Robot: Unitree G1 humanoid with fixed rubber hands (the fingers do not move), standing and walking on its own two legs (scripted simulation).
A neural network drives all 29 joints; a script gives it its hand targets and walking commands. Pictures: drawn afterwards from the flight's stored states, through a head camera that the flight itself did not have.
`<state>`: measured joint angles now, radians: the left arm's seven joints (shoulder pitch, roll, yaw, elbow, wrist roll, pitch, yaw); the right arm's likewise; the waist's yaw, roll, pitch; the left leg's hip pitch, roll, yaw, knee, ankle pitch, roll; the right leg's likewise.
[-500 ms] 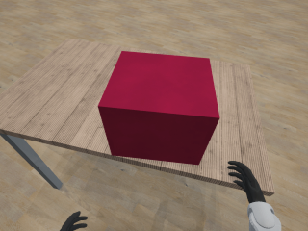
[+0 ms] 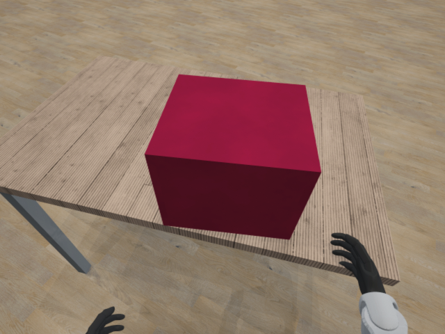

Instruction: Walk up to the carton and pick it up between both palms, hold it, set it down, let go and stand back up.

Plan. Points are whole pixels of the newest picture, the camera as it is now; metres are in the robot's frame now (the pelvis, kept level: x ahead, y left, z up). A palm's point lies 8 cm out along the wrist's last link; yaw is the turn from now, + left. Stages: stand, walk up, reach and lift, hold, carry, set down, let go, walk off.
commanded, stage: stand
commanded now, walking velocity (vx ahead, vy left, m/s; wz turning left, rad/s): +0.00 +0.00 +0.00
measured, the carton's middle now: (233, 156) +0.46 -0.03 +0.05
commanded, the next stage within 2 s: none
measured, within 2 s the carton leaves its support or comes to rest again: neither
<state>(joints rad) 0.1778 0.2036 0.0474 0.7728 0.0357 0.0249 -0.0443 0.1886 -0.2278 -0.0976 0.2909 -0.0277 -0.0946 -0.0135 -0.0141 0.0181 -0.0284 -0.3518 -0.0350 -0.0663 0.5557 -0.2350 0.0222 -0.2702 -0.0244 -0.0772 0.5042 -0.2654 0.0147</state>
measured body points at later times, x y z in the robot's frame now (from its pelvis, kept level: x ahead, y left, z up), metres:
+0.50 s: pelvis +0.00 +0.00 +0.00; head +0.02 +0.01 +0.45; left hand +0.14 +0.24 -0.12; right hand +0.23 -0.25 +0.00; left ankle +0.03 +0.10 -0.73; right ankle +0.00 -0.13 -0.73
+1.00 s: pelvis -0.01 -0.02 +0.00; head +0.00 -0.03 +0.45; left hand +0.14 +0.21 -0.11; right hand +0.23 -0.26 +0.00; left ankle +0.03 +0.10 -0.73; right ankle +0.00 -0.13 -0.73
